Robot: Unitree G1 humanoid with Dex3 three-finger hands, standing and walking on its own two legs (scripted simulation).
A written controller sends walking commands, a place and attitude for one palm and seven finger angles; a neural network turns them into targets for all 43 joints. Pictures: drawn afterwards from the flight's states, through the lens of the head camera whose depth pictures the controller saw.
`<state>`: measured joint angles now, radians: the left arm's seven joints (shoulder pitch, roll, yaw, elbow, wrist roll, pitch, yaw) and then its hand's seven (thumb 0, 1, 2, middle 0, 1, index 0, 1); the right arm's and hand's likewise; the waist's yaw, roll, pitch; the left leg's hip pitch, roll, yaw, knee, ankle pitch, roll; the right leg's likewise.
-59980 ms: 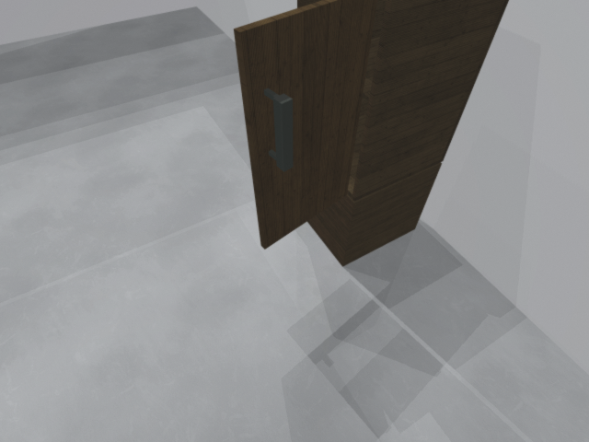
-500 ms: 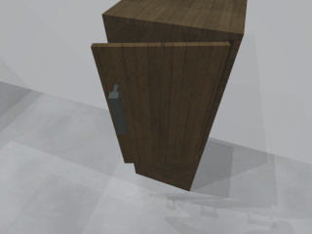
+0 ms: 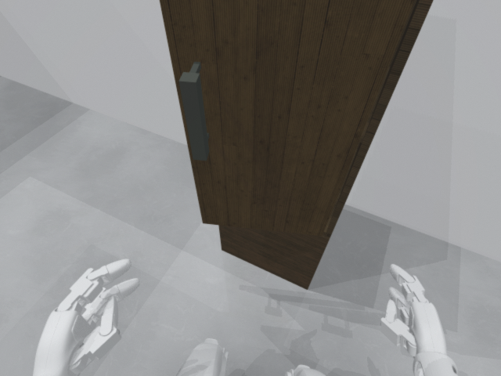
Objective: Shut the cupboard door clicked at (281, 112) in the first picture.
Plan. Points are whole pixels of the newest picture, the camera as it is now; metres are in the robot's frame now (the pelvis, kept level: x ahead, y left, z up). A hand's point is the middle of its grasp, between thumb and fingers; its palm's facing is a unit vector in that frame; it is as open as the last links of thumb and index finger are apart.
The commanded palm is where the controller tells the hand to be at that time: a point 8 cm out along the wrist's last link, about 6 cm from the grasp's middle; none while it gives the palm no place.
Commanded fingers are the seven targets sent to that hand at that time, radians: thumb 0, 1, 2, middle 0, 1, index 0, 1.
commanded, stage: raise the hand and make a fist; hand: left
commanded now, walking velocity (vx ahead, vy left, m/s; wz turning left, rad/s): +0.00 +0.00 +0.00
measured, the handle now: (198, 113) +0.50 +0.15 +0.15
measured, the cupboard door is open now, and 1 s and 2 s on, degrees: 20 20 20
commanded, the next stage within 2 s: bring the fist close to the handle in 1.48 s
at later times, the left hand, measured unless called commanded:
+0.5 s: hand (104, 277) +0.22 +0.22 +0.09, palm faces +0.02 -1.00 -0.03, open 3.8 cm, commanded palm +0.19 +0.27 +0.10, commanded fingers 0.00 0.90 0.90 -1.06 -1.24 -1.06 -1.24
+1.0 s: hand (89, 244) +0.24 +0.23 +0.14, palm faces +0.03 -1.00 -0.05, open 3.1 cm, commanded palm +0.21 +0.28 +0.15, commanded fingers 0.00 0.90 0.90 -1.30 -1.50 -1.30 -1.50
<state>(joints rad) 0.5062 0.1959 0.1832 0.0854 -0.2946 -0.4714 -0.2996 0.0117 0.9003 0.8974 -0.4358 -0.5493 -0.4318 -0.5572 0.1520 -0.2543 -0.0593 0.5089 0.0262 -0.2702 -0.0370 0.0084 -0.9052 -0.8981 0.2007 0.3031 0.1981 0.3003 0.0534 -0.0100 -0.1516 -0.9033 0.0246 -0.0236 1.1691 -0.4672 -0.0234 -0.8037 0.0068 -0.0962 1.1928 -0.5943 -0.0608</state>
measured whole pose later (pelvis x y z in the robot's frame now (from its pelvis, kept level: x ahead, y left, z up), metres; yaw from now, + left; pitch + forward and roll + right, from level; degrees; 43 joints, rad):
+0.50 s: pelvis +0.01 +0.04 +0.03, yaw -1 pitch +11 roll -2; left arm 0.49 0.22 0.14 -0.12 -0.29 -0.38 -0.21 0.02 0.90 0.90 -0.89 -1.05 -0.88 -1.05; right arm 0.30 -0.25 -0.01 0.56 0.02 -0.24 -0.05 0.01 -0.90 -0.90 0.20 0.30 0.20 0.30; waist 0.00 0.03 -0.12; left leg -0.80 0.01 0.00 1.05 -0.44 0.03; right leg -0.69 0.00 -0.07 1.02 -0.52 -0.01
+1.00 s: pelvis +0.02 +0.04 +0.05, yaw +0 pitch +5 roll -3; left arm 0.37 0.25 0.15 -0.14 -0.27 -0.21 -0.19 0.02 0.90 0.90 -1.28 -1.47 -1.27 -1.48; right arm 0.26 -0.22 0.07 0.52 0.03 -0.22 -0.05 0.01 -0.90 -0.90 0.21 0.30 0.20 0.30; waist 0.01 0.04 -0.10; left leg -0.61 0.00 0.00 0.91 -0.39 0.04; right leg -0.49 0.00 -0.08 0.85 -0.46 0.00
